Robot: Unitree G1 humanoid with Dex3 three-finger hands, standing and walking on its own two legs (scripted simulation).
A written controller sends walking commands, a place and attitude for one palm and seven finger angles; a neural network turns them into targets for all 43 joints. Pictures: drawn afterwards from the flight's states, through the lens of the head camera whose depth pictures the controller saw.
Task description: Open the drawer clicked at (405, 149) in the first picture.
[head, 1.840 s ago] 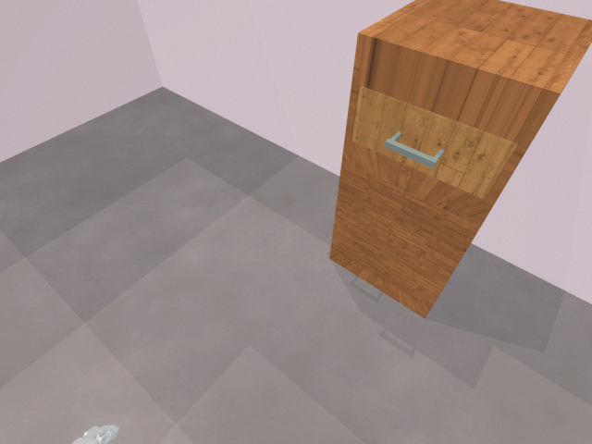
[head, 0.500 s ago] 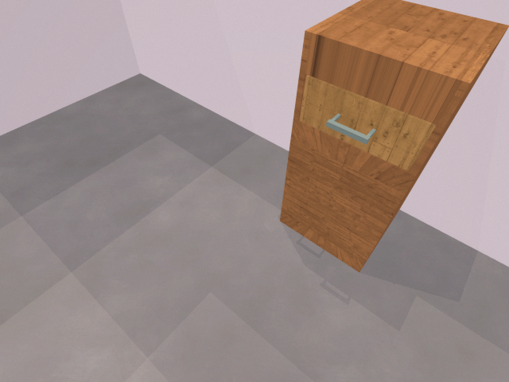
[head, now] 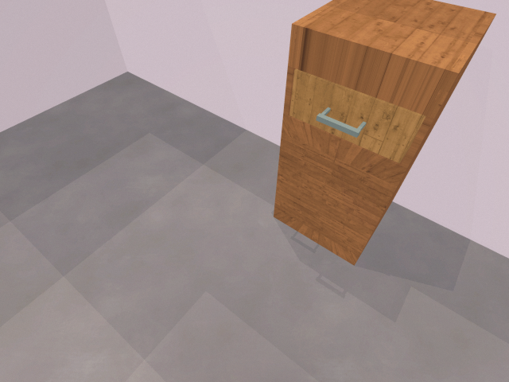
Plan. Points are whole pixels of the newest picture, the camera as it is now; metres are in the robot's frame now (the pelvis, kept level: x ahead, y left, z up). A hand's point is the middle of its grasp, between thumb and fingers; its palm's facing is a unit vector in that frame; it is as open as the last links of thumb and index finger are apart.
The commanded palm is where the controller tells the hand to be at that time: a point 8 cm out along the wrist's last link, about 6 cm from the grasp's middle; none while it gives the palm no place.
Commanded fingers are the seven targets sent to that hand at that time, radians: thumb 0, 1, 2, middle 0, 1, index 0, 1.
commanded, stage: turn to face it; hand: left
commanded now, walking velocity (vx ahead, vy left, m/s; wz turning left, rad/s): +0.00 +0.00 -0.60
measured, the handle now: (341, 121) +0.82 -0.19 -0.07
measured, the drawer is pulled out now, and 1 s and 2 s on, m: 0.00 0.00 0.00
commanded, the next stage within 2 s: take the last steps up to it in 0.88 s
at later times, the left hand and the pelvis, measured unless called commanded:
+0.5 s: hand out of the picture +0.04 +0.18 -0.16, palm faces -0.17 -0.95 -0.25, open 7.4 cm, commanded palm none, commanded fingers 0.00 0.90 0.90 -0.20 -0.30 -0.20 -0.30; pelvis -0.03 -0.01 +0.00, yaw -14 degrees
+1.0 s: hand out of the picture +0.14 +0.17 -0.17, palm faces -0.47 -0.85 -0.23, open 7.4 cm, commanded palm none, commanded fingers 0.00 0.90 0.90 -0.20 -0.30 -0.20 -0.30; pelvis -0.04 +0.04 -0.01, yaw -29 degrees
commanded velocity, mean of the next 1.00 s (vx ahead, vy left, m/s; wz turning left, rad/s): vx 0.01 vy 0.00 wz -0.45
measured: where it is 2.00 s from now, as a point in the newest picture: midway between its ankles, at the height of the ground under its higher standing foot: outside the picture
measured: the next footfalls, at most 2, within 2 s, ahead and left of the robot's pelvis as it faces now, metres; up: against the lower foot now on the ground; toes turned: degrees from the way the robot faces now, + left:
left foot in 0.66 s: +0.02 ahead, +0.14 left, +0.00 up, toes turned -20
right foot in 1.02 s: -0.07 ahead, -0.09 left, +0.00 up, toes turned -32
